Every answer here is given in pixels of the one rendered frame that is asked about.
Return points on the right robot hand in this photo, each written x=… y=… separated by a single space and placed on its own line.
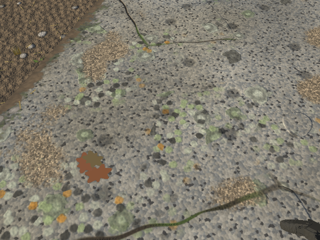
x=309 y=229

